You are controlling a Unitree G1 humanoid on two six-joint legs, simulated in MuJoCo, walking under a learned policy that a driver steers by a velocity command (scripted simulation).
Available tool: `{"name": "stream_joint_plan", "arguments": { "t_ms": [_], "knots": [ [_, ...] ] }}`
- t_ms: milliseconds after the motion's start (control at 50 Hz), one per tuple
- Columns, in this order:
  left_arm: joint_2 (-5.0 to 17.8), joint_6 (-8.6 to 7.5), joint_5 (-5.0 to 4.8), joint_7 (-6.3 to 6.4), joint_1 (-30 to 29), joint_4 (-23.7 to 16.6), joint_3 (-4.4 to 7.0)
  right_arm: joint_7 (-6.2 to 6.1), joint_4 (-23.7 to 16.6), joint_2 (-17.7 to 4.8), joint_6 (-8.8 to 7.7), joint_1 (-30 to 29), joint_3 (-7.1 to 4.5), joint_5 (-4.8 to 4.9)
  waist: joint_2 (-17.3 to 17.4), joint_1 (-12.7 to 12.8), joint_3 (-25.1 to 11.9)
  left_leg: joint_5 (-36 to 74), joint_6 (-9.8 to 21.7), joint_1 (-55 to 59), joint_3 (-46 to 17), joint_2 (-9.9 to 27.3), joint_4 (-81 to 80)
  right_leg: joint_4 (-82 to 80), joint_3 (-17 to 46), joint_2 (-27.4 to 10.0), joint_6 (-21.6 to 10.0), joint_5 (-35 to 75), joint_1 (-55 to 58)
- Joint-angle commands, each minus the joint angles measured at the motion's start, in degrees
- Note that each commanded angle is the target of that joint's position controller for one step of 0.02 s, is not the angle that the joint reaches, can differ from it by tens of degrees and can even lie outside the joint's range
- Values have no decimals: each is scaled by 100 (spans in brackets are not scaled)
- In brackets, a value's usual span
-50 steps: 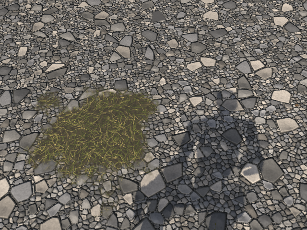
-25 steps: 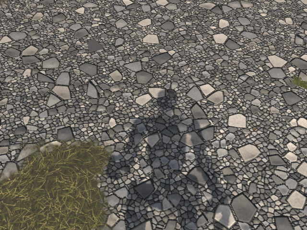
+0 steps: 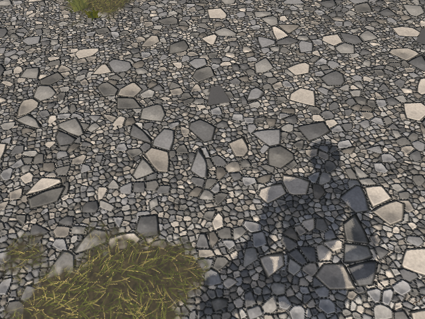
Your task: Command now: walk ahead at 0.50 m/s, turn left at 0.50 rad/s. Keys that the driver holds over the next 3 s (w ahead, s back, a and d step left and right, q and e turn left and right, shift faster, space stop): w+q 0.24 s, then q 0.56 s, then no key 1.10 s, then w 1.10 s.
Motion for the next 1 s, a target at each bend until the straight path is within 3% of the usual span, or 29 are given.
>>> {"name": "stream_joint_plan", "arguments": {
  "t_ms": [20, 80, 120, 160, 180, 200, 220, 240, 260, 280, 300, 340, 420, 500, 600, 640, 680, 700, 720, 740, 760, 780, 800, 820, 840, 900, 1000],
  "knots": [
    [694, -71, 2, 41, 40, -215, 131, 68, -557, -32, -71, -715, 83, -18, -573, 48, 429, 314, 87, -20, 332, -43, -735, -458, 360, -1626, -402, 2370, -172],
    [777, 10, 24, 83, 275, -68, 149, 89, -728, -74, -87, -1013, 97, -39, -575, 110, 453, -107, 328, 117, 611, -207, -1208, -91, 114, -1748, -335, 3262, 392],
    [915, 70, 38, 120, 218, -43, 174, 53, -726, -149, -78, -850, 62, -50, -710, -32, 263, -665, 553, 611, 843, -529, -1361, 540, -91, -1779, -272, 4928, 633],
    [1110, 172, 51, 140, 149, -39, 227, -9, -549, -314, -98, -138, -36, -56, -831, -366, -198, -1273, 837, 1482, 952, -934, -1513, 1842, -190, -1809, -266, 6082, 700],
    [1165, 223, 30, 128, 93, -74, 242, -59, -323, -457, -153, 600, -131, -85, -707, -703, -614, -1170, 1010, 2464, 852, -1093, -1945, 2993, -249, -1758, -197, 5593, 316],
    [1063, 219, 20, 105, 7, -229, 214, -149, -80, -915, -178, 1490, -309, -158, -224, -1104, -1136, -1530, 1319, 3912, -228, -416, -2331, 4672, -268, -1586, -7, 3841, -891],
    [345, 169, -8, -38, 189, -654, 79, -215, -173, -1610, -145, 1270, -474, -104, 1149, -605, -1464, -1268, 2256, 5672, -3346, 1342, -2670, 6792, 44, -337, 377, -1677, -3675],
    [860, 85, 38, -57, -654, -843, 173, -234, -211, -1536, -72, 1503, -468, 78, 130, -984, -1564, -1232, 2321, 5611, -4167, 1442, -3339, 7178, 1347, -219, 357, -1506, -4357],
    [791, 5, -65, -70, -943, -981, 146, -287, -171, -1348, -61, 1076, -414, 110, -19, -747, -665, -289, 2123, 4868, -3178, 1389, -3423, 6861, 1460, -570, 316, -860, -4574],
    [775, -38, -88, -37, -794, -901, 134, -300, -192, -1026, -93, 787, -328, 133, -346, -450, -218, 1216, 1881, 4050, -2545, 1157, -3407, 6336, 1410, -733, 335, -549, -4153],
    [760, 26, -23, -4, -672, -823, 146, -314, -237, -860, -140, 516, -278, 158, -471, -202, -42, 2368, 1673, 3515, -1935, 833, -3346, 6007, 1428, -820, 402, -552, -3739],
    [679, 270, 122, 2, -402, -795, 143, -297, -294, -688, -232, 338, -197, 199, -369, 58, -205, 3406, 1500, 2983, -1340, 479, -3291, 5568, 1429, -799, 563, -610, -3112],
    [539, 463, 97, -16, -672, -998, 103, -293, -253, -950, -263, 635, -250, 156, -75, 24, -400, 4243, 1293, 2879, -1034, 107, -3097, 4770, 1253, -608, 710, -95, -3185],
    [612, 489, 54, -5, -1380, -1271, 63, -347, -266, -949, -131, 939, -248, 154, 192, -280, -461, 3882, 993, 3122, -1227, -11, -2885, 3913, 1301, -491, 691, 491, -3307],
    [785, 449, -9, 42, -1839, -1469, 36, -411, -339, -1043, 11, 1123, -290, 77, 271, -497, -341, 3665, 958, 3620, -1863, 170, -2424, 3094, 1500, -275, 547, 251, -3310],
    [884, 401, -37, 75, -1623, -1440, 47, -427, -439, -1094, 50, 931, -314, 53, 323, -379, -287, 3448, 835, 3541, -2156, 150, -2155, 2537, 1603, -175, 423, 42, -2850],
    [957, 315, -1, 130, -1035, -1318, 70, -415, -578, -1118, 32, 492, -318, 129, 300, 38, -310, 2835, 501, 3071, -2267, -205, -1622, 1285, 1600, -93, 247, 614, -1671],
    [1233, 240, 74, 191, -597, -1286, 132, -395, -740, -910, -21, 429, -252, 228, -258, 193, -706, 1841, 234, 2576, -2010, -547, -693, 899, 2255, -927, 18, 1865, -597],
    [1764, 307, 26, 225, -765, -1465, 211, -419, -846, -464, -13, 1148, -171, 298, -1671, -235, -1234, -2651, -23, 1444, -973, -1596, 777, 1017, 3973, -2685, -769, 4704, 477],
    [1478, 425, -122, 174, -586, -1415, 187, -472, -650, -901, 95, 1532, -258, 77, -1504, -262, -1597, -3876, -60, 1227, -630, -1482, 1706, 1081, 4525, -3067, -1338, 5206, 207],
    [1109, 476, -105, 162, -746, -1497, 85, -459, -544, -1041, 167, 1324, -313, 3, -820, -277, -1148, -3442, -114, 1113, -745, -1243, 2130, 1019, 3913, -2715, -1292, 4604, -138],
    [868, 516, -79, 173, -1063, -1541, 20, -401, -552, -1005, 223, 1031, -314, 6, -597, -303, -720, -3024, -202, 1053, -668, -1066, 2124, 868, 3191, -2275, -1074, 3743, -549],
    [822, 558, -34, 194, -1319, -1598, -4, -335, -606, -945, 291, 880, -311, 43, -793, -364, -517, -2721, -296, 1051, -619, -929, 2009, 681, 2716, -1925, -843, 2925, -786],
    [867, 561, 11, 208, -1383, -1589, 9, -269, -641, -873, 349, 818, -282, 68, -1107, -345, -400, -2509, -386, 1129, -566, -920, 1949, 589, 2405, -1674, -780, 2738, -1016],
    [907, 551, 54, 189, -1360, -1556, 29, -236, -625, -806, 376, 848, -249, 108, -1172, -332, -405, -2388, -438, 1253, -505, -987, 1900, 573, 2173, -1536, -774, 2777, -1136],
    [964, 493, 45, 145, -1176, -1443, 66, -222, -684, -683, 403, 705, -176, 125, -1069, -275, -563, -2363, -459, 1382, -479, -1035, 1314, 547, 2005, -1606, -888, 2637, -1064],
    [1090, 569, 72, 32, -1177, -1331, 122, -216, -731, -517, 445, 373, -7, 105, -1322, -132, -518, -2427, -274, 2073, -179, -836, -426, 383, 1991, -1601, -863, 942, -1367]
  ]
}}
Next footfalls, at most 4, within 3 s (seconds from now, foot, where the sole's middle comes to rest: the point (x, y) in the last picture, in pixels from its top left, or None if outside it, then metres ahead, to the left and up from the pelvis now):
0.20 left None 0.25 0.10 -0.78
0.70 right None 0.48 0.01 -0.78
1.10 left None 0.29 0.14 -0.78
1.36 right None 0.41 -0.04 -0.78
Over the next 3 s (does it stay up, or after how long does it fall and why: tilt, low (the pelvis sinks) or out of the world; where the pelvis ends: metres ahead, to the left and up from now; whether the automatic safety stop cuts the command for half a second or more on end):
stays up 0.68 0.26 0.00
